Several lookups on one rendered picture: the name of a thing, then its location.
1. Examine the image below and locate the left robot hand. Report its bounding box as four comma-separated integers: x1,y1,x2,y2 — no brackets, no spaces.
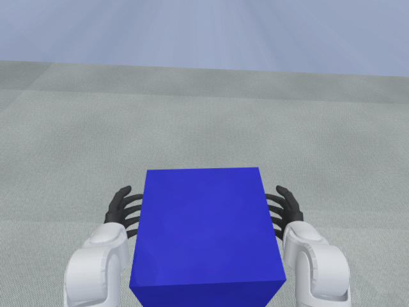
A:
104,185,143,239

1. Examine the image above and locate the carton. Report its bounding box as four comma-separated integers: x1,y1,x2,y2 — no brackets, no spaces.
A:
129,167,286,307

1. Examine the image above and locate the robot right forearm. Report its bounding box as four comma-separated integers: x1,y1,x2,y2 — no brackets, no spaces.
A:
282,221,351,307

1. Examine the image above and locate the robot left forearm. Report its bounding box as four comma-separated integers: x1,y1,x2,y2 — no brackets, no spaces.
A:
63,223,130,307

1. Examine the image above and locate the right robot hand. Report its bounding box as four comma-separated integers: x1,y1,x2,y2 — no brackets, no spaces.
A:
265,185,304,240

